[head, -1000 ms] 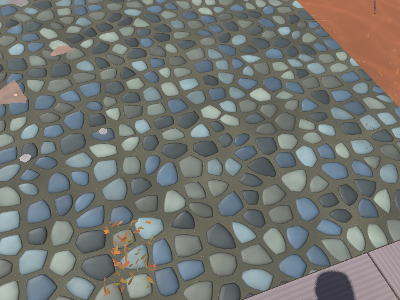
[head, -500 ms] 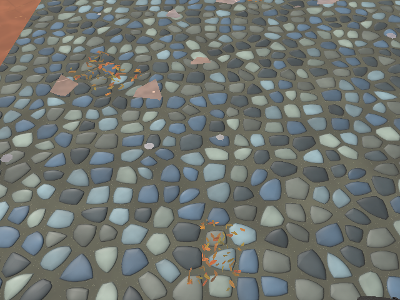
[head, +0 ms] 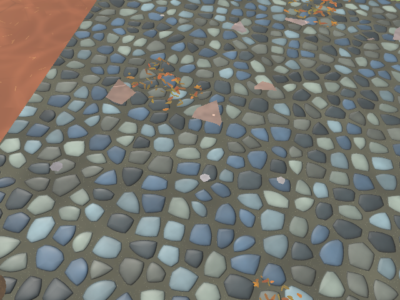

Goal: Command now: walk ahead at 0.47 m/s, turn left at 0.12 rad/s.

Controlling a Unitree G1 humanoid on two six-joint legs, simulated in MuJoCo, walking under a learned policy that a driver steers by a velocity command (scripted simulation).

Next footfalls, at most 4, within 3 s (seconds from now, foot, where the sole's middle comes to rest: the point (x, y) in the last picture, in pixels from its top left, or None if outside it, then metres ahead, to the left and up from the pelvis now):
0.42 right None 0.47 -0.09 -0.75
0.88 left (162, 232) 0.74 0.12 -0.75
1.40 right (256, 202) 0.88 -0.23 -0.75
1.88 left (252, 138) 1.22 -0.25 -0.75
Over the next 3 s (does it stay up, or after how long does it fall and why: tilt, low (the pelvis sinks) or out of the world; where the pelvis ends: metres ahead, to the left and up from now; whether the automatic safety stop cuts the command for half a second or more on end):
stays up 1.23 -0.40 0.03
